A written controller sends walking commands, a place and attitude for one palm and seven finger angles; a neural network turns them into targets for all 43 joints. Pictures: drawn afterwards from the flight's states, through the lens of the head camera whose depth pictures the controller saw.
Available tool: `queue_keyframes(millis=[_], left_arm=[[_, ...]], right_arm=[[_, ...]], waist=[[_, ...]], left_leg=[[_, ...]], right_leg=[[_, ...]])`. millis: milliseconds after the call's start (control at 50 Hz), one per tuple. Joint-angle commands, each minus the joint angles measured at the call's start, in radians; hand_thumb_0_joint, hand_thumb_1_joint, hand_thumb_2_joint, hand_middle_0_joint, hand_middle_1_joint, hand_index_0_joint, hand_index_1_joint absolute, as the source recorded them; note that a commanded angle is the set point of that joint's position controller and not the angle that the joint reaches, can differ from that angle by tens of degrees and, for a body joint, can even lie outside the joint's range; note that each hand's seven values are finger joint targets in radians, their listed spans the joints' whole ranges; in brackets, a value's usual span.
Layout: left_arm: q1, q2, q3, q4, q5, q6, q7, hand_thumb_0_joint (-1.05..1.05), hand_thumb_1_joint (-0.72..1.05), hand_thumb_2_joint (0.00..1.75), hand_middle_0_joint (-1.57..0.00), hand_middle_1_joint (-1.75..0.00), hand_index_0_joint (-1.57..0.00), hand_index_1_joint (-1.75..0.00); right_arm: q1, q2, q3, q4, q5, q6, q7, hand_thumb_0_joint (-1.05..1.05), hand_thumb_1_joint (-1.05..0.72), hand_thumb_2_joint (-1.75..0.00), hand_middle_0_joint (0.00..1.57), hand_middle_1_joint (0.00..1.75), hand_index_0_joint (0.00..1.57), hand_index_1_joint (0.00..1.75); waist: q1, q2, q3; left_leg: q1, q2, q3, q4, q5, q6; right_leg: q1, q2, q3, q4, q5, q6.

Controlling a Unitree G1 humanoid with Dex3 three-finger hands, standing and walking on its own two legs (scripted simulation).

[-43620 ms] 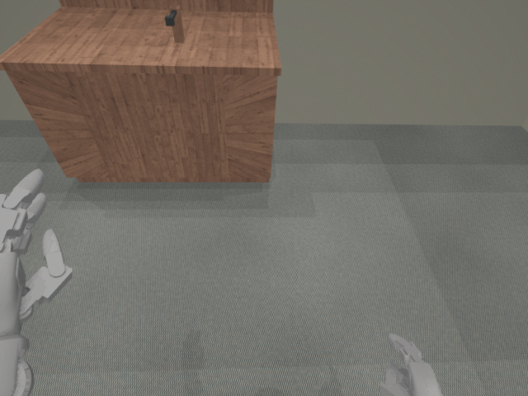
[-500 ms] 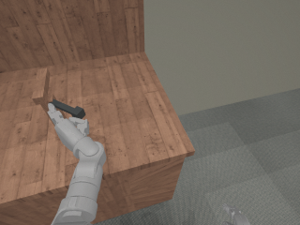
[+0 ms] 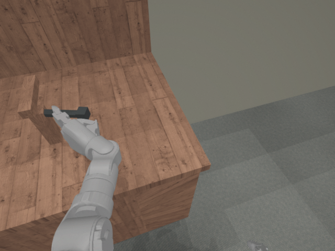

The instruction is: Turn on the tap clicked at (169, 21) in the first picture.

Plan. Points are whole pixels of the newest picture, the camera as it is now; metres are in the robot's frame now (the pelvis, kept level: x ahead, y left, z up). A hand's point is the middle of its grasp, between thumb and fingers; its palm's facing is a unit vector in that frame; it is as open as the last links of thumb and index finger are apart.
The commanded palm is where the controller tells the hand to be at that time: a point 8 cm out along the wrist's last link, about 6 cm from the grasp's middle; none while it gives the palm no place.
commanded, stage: push the lever round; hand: left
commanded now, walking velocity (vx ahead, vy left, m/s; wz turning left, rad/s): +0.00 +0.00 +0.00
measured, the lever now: (83, 114) +0.44 +0.24 +0.08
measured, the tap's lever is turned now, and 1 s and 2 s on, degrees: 69 77 77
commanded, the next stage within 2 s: lift the hand up off the lever in 0.20 s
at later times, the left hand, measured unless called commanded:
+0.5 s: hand (97, 119) +0.43 +0.20 +0.07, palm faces +0.82 -0.57 -0.12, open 7.8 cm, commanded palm +0.37 +0.21 +0.08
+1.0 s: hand (93, 115) +0.42 +0.20 +0.09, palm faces +0.81 -0.58 -0.10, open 7.9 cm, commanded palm +0.36 +0.21 +0.10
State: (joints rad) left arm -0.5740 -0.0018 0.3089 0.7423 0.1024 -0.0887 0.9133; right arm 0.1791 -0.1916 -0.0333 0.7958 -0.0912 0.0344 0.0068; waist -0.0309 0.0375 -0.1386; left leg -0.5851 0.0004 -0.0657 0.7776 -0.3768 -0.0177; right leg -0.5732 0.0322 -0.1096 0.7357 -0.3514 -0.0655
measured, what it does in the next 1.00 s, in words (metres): stands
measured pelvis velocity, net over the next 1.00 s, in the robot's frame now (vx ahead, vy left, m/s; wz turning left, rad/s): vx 0.02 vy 0.01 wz -0.01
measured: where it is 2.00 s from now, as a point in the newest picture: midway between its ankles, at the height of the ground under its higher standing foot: outside the picture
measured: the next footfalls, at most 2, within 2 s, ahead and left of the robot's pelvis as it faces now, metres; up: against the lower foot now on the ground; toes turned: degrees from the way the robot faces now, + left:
none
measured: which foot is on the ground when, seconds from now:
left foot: down 0.00-1.00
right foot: down 0.00-1.00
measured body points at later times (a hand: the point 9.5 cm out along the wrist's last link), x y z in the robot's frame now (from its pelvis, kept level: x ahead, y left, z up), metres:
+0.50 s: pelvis +0.01 +0.00 +0.00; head +0.04 -0.01 +0.45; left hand +0.38 +0.23 +0.08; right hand +0.11 -0.25 -0.13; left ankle +0.00 +0.13 -0.71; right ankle +0.01 -0.08 -0.71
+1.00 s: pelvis +0.02 +0.01 +0.01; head +0.04 +0.00 +0.46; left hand +0.37 +0.23 +0.10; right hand +0.14 -0.23 -0.12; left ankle +0.00 +0.13 -0.71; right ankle +0.01 -0.08 -0.71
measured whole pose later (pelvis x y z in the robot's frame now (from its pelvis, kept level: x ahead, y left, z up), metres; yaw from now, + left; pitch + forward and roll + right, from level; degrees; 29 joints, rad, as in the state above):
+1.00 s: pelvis +0.02 +0.01 +0.01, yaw +0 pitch +9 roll -1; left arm -0.53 -0.02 0.29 0.62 0.09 -0.02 0.89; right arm 0.19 -0.20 -0.05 0.78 -0.08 0.04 0.03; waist -0.02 0.04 -0.13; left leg -0.48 0.00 -0.05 0.70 -0.37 -0.01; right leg -0.47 0.03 -0.09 0.66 -0.34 -0.05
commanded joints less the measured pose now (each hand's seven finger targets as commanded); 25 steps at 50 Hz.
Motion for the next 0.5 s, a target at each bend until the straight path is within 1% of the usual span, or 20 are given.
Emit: queue_keyframes(millis=[0,40,60,80,100,120,140,160,180,220,260,280,300,320,340,360,380,440,460,480], left_arm=[[-0.378,0.134,-0.013,-0.19,0.038,-0.051,0.0,0.0,0.9,0.9,-0.15,-0.15,-0.15,-0.15],[-0.383,0.118,-0.028,-0.196,0.043,-0.055,0.0,0.0,0.9,0.9,-0.15,-0.15,-0.15,-0.15],[-0.355,0.181,0.033,-0.182,0.047,-0.054,0.003,0.0,0.9,0.9,-0.15,-0.15,-0.15,-0.15],[-0.387,0.128,-0.022,-0.191,0.044,-0.054,-0.003,0.0,0.9,0.9,-0.15,-0.15,-0.15,-0.15],[-0.39,0.139,-0.011,-0.187,0.044,-0.057,-0.002,0.0,0.9,0.9,-0.15,-0.15,-0.15,-0.15],[-0.403,0.123,-0.027,-0.185,0.043,-0.059,-0.004,0.0,0.9,0.9,-0.15,-0.15,-0.15,-0.15],[-0.41,0.149,-0.005,-0.188,0.043,-0.063,-0.001,0.0,0.9,0.9,-0.15,-0.15,-0.15,-0.15],[-0.375,0.18,0.029,-0.171,0.046,-0.06,0.001,0.0,0.9,0.9,-0.15,-0.15,-0.15,-0.15],[-0.407,0.151,0.0,-0.188,0.04,-0.064,-0.003,0.0,0.9,0.9,-0.15,-0.15,-0.15,-0.15],[-0.421,0.137,-0.016,-0.184,0.041,-0.067,-0.005,0.0,0.9,0.9,-0.15,-0.15,-0.15,-0.15],[-0.401,0.194,0.039,-0.167,0.046,-0.065,-0.001,0.0,0.9,0.9,-0.15,-0.15,-0.15,-0.15],[-0.406,0.158,0.005,-0.169,0.043,-0.065,-0.004,0.0,0.9,0.9,-0.15,-0.15,-0.15,-0.15],[-0.408,0.157,0.006,-0.176,0.04,-0.065,-0.005,0.0,0.9,0.9,-0.15,-0.15,-0.15,-0.15],[-0.421,0.164,0.006,-0.199,0.042,-0.07,-0.004,0.0,0.9,0.9,-0.15,-0.15,-0.15,-0.15],[-0.416,0.144,-0.013,-0.195,0.043,-0.067,-0.005,0.0,0.9,0.9,-0.15,-0.15,-0.15,-0.15],[-0.403,0.175,0.019,-0.184,0.044,-0.065,-0.004,0.0,0.9,0.9,-0.15,-0.15,-0.15,-0.15],[-0.428,0.142,-0.015,-0.198,0.041,-0.067,-0.007,0.0,0.9,0.9,-0.15,-0.15,-0.15,-0.15],[-0.411,0.133,-0.023,-0.224,0.041,-0.069,-0.006,0.0,0.9,0.9,-0.15,-0.15,-0.15,-0.15],[-0.406,0.164,0.006,-0.223,0.045,-0.067,-0.002,0.0,0.9,0.9,-0.15,-0.15,-0.15,-0.15],[-0.411,0.143,-0.012,-0.235,0.041,-0.065,-0.004,0.0,0.9,0.9,-0.15,-0.15,-0.15,-0.15]], right_arm=[[-0.037,-0.125,-0.041,-0.123,0.003,-0.031,0.001,0.0,-0.9,-0.9,0.2,0.3,0.2,0.3],[-0.029,-0.124,-0.044,-0.121,0.0,-0.035,0.007,0.0,-0.9,-0.9,0.2,0.3,0.2,0.3],[-0.023,-0.135,-0.05,-0.11,0.0,-0.032,0.003,0.0,-0.9,-0.9,0.2,0.3,0.2,0.3],[-0.022,-0.129,-0.043,-0.121,0.001,-0.03,0.008,0.0,-0.9,-0.9,0.2,0.3,0.2,0.3],[-0.019,-0.13,-0.047,-0.119,0.002,-0.032,0.008,0.0,-0.9,-0.9,0.2,0.3,0.2,0.3],[-0.018,-0.129,-0.046,-0.12,0.001,-0.035,0.009,0.0,-0.9,-0.9,0.2,0.3,0.2,0.3],[-0.014,-0.133,-0.048,-0.118,0.002,-0.036,0.008,0.0,-0.9,-0.9,0.2,0.3,0.2,0.3],[-0.014,-0.138,-0.052,-0.11,0.0,-0.034,0.004,0.0,-0.9,-0.9,0.2,0.3,0.2,0.3],[-0.008,-0.134,-0.047,-0.118,0.002,-0.033,0.007,0.0,-0.9,-0.9,0.2,0.3,0.2,0.3],[-0.009,-0.131,-0.049,-0.115,0.003,-0.034,0.009,0.0,-0.9,-0.9,0.2,0.3,0.2,0.3],[0.003,-0.139,-0.053,-0.102,0.001,-0.032,0.006,0.0,-0.9,-0.9,0.2,0.3,0.2,0.3],[0.0,-0.133,-0.049,-0.113,0.002,-0.031,0.01,0.0,-0.9,-0.9,0.2,0.3,0.2,0.3],[0.002,-0.133,-0.049,-0.117,0.002,-0.032,0.011,0.0,-0.9,-0.9,0.2,0.3,0.2,0.3],[0.001,-0.133,-0.051,-0.119,0.003,-0.032,0.012,0.0,-0.9,-0.9,0.2,0.3,0.2,0.3],[-0.001,-0.13,-0.051,-0.118,0.003,-0.031,0.013,0.0,-0.9,-0.9,0.2,0.3,0.2,0.3],[-0.001,-0.138,-0.054,-0.111,0.002,-0.031,0.01,0.0,-0.9,-0.9,0.2,0.3,0.2,0.3],[0.0,-0.134,-0.049,-0.118,0.002,-0.031,0.013,0.0,-0.9,-0.9,0.2,0.3,0.2,0.3],[-0.005,-0.131,-0.052,-0.123,0.001,-0.035,0.017,0.0,-0.9,-0.9,0.2,0.3,0.2,0.3],[-0.005,-0.138,-0.054,-0.116,0.0,-0.035,0.014,0.0,-0.9,-0.9,0.2,0.3,0.2,0.3],[-0.002,-0.134,-0.051,-0.123,0.0,-0.035,0.017,0.0,-0.9,-0.9,0.2,0.3,0.2,0.3]], waist=[[-0.015,-0.076,-0.308],[-0.017,-0.065,-0.313],[-0.006,-0.064,-0.3],[-0.022,-0.06,-0.293],[-0.024,-0.074,-0.297],[-0.03,-0.088,-0.284],[-0.026,-0.088,-0.302],[-0.014,-0.078,-0.282],[-0.027,-0.071,-0.3],[-0.033,-0.061,-0.303],[-0.02,-0.054,-0.297],[-0.031,-0.052,-0.306],[-0.028,-0.06,-0.309],[-0.025,-0.04,-0.332],[-0.027,-0.042,-0.319],[-0.021,-0.04,-0.307],[-0.033,-0.043,-0.312],[-0.024,-0.041,-0.33],[-0.016,-0.035,-0.32],[-0.02,-0.041,-0.331]], left_leg=[[0.087,-0.007,0.038,-0.062,0.273,0.034],[0.093,-0.008,0.041,-0.055,0.286,0.034],[0.083,-0.006,0.035,-0.062,0.279,0.033],[0.091,-0.008,0.038,-0.065,0.285,0.034],[0.089,-0.005,0.039,-0.06,0.28,0.035],[0.08,-0.008,0.042,-0.061,0.266,0.038],[0.078,-0.008,0.041,-0.058,0.264,0.039],[0.071,-0.009,0.039,-0.065,0.259,0.038],[0.083,-0.011,0.042,-0.066,0.271,0.038],[0.087,-0.009,0.045,-0.059,0.27,0.039],[0.081,-0.009,0.04,-0.063,0.281,0.036],[0.089,-0.01,0.046,-0.063,0.283,0.038],[0.089,-0.01,0.048,-0.061,0.287,0.039],[0.096,-0.01,0.047,-0.062,0.295,0.036],[0.102,-0.008,0.046,-0.064,0.296,0.035],[0.101,-0.009,0.04,-0.069,0.29,0.035],[0.109,-0.009,0.042,-0.072,0.292,0.036],[0.129,-0.006,0.044,-0.07,0.314,0.035],[0.13,-0.007,0.039,-0.076,0.316,0.033],[0.137,-0.007,0.04,-0.078,0.328,0.032]], right_leg=[[0.229,-0.057,0.068,-0.12,0.297,0.047],[0.222,-0.053,0.067,-0.114,0.315,0.047],[0.223,-0.049,0.067,-0.12,0.294,0.043],[0.217,-0.052,0.064,-0.115,0.306,0.045],[0.216,-0.052,0.064,-0.117,0.299,0.046],[0.215,-0.053,0.068,-0.125,0.296,0.051],[0.226,-0.055,0.072,-0.123,0.305,0.051],[0.222,-0.048,0.071,-0.127,0.292,0.048],[0.228,-0.054,0.07,-0.12,0.307,0.05],[0.221,-0.055,0.072,-0.121,0.311,0.052],[0.231,-0.052,0.072,-0.12,0.325,0.048],[0.228,-0.053,0.068,-0.117,0.324,0.05],[0.235,-0.055,0.069,-0.119,0.336,0.052],[0.244,-0.055,0.072,-0.115,0.344,0.05],[0.237,-0.051,0.067,-0.117,0.337,0.048],[0.229,-0.046,0.065,-0.122,0.313,0.045],[0.227,-0.048,0.064,-0.118,0.313,0.047],[0.238,-0.045,0.06,-0.119,0.333,0.045],[0.236,-0.041,0.058,-0.12,0.325,0.041],[0.245,-0.043,0.056,-0.114,0.338,0.042]])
